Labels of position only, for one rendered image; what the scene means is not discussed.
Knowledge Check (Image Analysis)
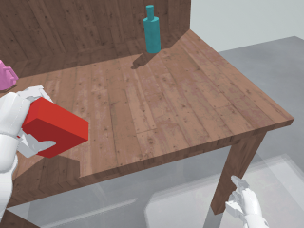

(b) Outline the left robot forearm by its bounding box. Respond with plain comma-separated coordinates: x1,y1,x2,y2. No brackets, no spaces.
0,134,19,222

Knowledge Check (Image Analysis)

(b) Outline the robot left hand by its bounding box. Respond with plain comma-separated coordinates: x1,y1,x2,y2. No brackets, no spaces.
0,85,56,158

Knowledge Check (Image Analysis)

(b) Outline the right robot forearm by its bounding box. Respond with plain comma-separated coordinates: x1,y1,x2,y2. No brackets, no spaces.
243,214,270,228

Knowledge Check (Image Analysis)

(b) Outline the robot right hand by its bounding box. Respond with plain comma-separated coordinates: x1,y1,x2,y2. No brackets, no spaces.
225,175,262,221

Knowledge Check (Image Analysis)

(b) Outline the table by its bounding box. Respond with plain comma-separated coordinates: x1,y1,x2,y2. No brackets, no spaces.
0,0,295,228

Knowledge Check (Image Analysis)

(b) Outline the sponge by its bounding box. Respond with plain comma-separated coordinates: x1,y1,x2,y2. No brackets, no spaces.
17,97,89,159

